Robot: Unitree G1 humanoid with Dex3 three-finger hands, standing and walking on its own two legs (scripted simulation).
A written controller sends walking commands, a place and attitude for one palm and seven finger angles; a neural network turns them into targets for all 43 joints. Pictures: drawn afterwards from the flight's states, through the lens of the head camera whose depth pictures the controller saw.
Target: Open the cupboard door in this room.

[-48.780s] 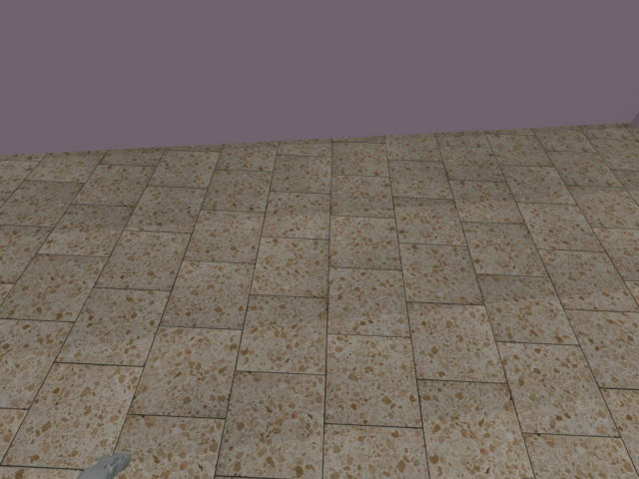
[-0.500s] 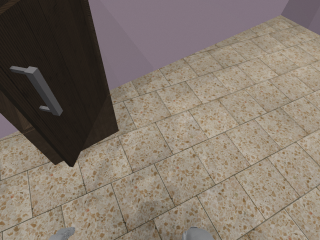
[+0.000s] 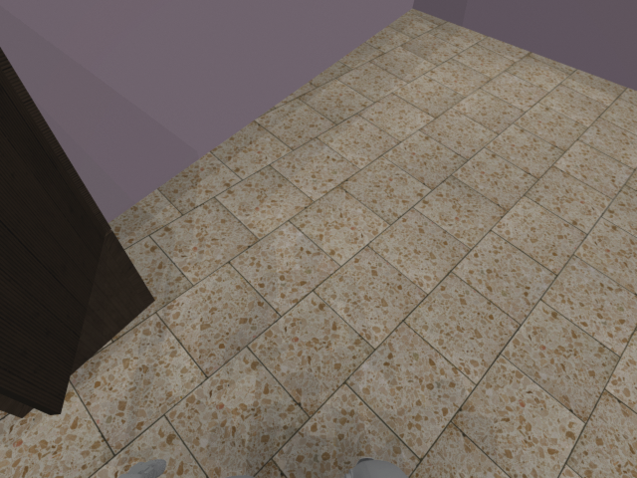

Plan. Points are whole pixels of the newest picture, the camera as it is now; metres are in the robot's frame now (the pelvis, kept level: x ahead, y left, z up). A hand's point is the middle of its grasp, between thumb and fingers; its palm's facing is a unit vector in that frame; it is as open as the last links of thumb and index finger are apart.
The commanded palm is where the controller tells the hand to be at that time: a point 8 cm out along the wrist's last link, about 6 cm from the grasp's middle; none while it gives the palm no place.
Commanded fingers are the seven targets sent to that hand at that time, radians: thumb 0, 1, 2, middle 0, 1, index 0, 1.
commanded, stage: walk to a spot facing it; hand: left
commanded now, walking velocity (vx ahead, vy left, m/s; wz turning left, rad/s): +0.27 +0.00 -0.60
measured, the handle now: out of the picture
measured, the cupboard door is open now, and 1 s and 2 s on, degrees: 43 43 43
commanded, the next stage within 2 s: turn to face it in 1.56 s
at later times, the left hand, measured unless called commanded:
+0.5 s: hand (247, 419) +0.21 +0.11 -0.16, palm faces -0.29 -0.94 -0.20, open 7.4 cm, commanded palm none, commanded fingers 0.00 0.90 0.90 -0.20 -0.30 -0.20 -0.30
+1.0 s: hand (358, 245) +0.54 -0.06 -0.15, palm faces -0.56 -0.79 -0.24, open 7.4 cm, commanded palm none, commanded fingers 0.00 0.90 0.90 -0.20 -0.30 -0.20 -0.30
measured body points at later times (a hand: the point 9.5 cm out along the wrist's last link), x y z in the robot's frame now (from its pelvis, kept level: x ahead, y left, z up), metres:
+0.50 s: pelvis +0.12 -0.06 +0.01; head +0.17 -0.07 +0.46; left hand +0.23 +0.16 -0.14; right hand +0.11 -0.33 -0.13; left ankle +0.20 +0.07 -0.68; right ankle +0.05 -0.15 -0.73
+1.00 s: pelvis +0.32 -0.16 +0.00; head +0.35 -0.20 +0.44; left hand +0.57 -0.02 -0.13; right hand +0.13 -0.30 -0.16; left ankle +0.29 +0.03 -0.73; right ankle +0.34 -0.28 -0.73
